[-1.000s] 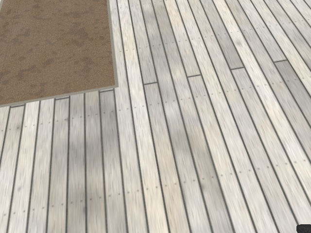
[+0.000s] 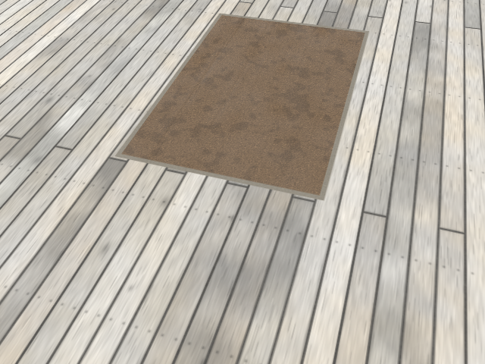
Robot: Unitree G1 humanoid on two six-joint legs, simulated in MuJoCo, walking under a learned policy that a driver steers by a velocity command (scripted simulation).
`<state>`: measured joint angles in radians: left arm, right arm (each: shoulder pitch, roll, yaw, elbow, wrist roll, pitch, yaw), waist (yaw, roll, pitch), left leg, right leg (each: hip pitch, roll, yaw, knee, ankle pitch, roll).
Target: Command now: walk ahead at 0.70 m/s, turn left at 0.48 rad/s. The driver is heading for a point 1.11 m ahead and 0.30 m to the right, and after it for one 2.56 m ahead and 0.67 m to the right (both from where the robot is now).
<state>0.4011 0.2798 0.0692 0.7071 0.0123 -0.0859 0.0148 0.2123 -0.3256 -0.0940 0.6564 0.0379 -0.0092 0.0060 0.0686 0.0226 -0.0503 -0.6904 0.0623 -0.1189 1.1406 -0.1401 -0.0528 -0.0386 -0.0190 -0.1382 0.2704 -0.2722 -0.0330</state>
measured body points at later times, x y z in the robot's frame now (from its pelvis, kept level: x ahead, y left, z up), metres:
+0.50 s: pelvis +0.31 +0.10 -0.01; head +0.32 +0.10 +0.44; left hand +0.52 +0.34 -0.11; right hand +0.27 -0.19 -0.13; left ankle +0.26 +0.22 -0.75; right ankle +0.35 -0.06 -0.64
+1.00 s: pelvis +0.70 -0.04 -0.01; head +0.71 -0.08 +0.44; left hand +0.87 +0.16 -0.12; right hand +0.76 -0.39 -0.05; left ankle +0.99 +0.02 -0.67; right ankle +0.63 -0.05 -0.75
